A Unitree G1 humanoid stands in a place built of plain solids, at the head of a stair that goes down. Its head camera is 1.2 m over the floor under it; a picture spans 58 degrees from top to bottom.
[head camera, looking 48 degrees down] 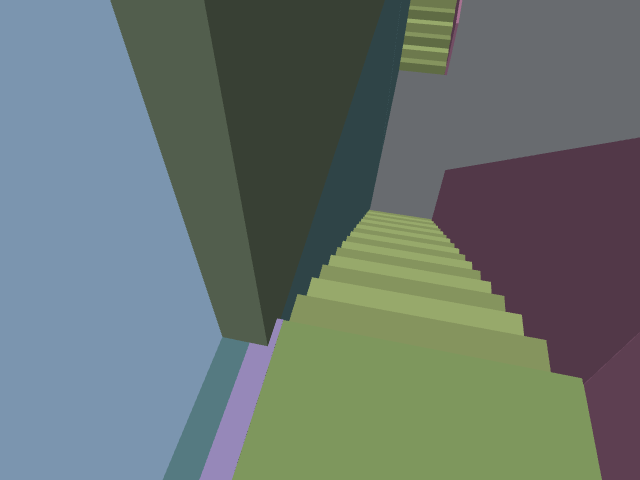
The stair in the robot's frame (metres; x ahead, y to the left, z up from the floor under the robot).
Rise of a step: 0.19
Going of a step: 0.23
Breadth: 0.92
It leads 13 degrees to the right of straight ahead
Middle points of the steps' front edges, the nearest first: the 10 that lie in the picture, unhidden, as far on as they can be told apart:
0.64 -0.31 0.00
0.87 -0.36 -0.19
1.10 -0.41 -0.38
1.33 -0.46 -0.58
1.56 -0.51 -0.77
1.78 -0.57 -0.96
2.01 -0.62 -1.15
2.24 -0.67 -1.34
2.47 -0.72 -1.54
2.70 -0.77 -1.73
